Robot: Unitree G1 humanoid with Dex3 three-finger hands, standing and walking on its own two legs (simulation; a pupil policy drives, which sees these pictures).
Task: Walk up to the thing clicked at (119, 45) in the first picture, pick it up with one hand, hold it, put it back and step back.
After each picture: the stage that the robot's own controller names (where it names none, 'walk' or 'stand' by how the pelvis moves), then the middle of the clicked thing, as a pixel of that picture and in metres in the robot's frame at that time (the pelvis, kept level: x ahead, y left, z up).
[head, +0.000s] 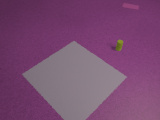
stand; (119, 45) +1.34 -0.46 -0.72
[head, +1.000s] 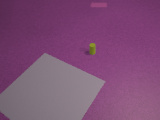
walk; (92, 48) +1.25 -0.07 -0.69
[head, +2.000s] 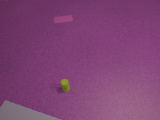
walk; (65, 85) +0.75 +0.19 -0.71
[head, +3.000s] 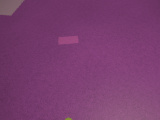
walk; out of the picture +0.46 +0.14 -0.72
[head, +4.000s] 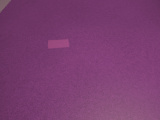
stand; out of the picture +0.36 +0.16 -0.71
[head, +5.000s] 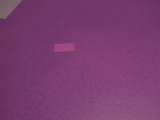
stand; out of the picture +0.35 +0.14 -0.72
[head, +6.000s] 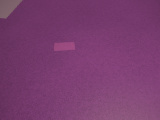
stand; out of the picture +0.36 +0.15 -0.72
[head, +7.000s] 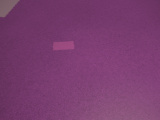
stand; out of the picture +0.35 +0.15 -0.73
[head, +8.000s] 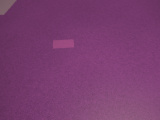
go down; out of the picture +0.34 +0.15 -0.72
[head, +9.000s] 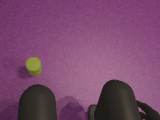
go down; (34, 66) +0.44 +0.16 -0.35
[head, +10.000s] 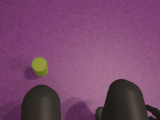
go down; (40, 67) +0.44 +0.15 -0.32
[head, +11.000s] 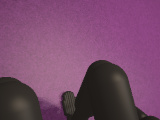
close in; out of the picture +0.44 +0.19 -0.23
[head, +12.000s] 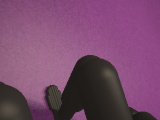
close; out of the picture +0.44 +0.21 -0.23
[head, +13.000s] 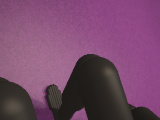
lift; out of the picture +0.42 +0.20 -0.23
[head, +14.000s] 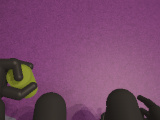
lift; (24, 82) +0.33 +0.19 -0.06
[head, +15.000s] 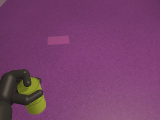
hold; (32, 96) +0.32 +0.17 +0.01
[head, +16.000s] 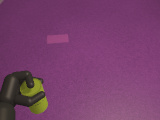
hold; (35, 96) +0.32 +0.17 -0.01
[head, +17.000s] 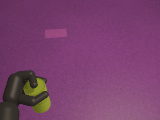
hold; (38, 96) +0.32 +0.15 -0.02
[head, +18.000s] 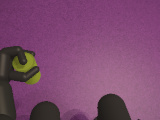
crouch; (28, 69) +0.40 +0.16 -0.10
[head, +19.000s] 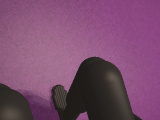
lower; out of the picture +0.44 +0.22 -0.24
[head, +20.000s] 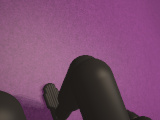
lower; out of the picture +0.45 +0.25 -0.24
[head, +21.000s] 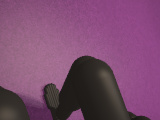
lower; out of the picture +0.45 +0.24 -0.25
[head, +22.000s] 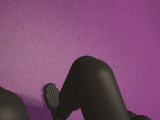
lower; out of the picture +0.45 +0.24 -0.25
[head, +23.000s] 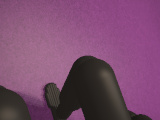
loosen; out of the picture +0.45 +0.23 -0.25
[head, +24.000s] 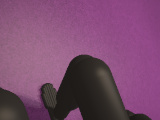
withdraw; out of the picture +0.44 +0.21 -0.25
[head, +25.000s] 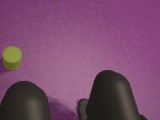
stand; (12, 58) +0.44 +0.19 -0.27
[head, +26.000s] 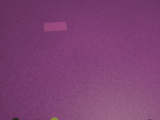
stand; out of the picture +0.38 +0.15 -0.63
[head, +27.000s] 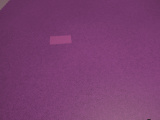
stand; out of the picture +0.38 +0.15 -0.67
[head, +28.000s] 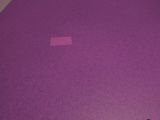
stand; out of the picture +0.37 +0.15 -0.67
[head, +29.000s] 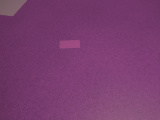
stand; out of the picture +0.39 +0.14 -0.72
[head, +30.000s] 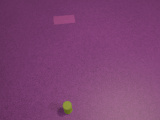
walk; (67, 107) +0.46 +0.12 -0.71
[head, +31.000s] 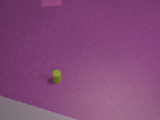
walk; (57, 76) +0.71 +0.14 -0.69
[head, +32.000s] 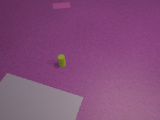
stand; (61, 60) +1.00 +0.21 -0.69
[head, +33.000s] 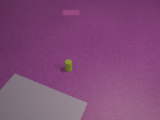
stand; (68, 65) +1.02 +0.12 -0.72
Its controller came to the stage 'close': yes
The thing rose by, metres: 0.71
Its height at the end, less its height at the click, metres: +0.00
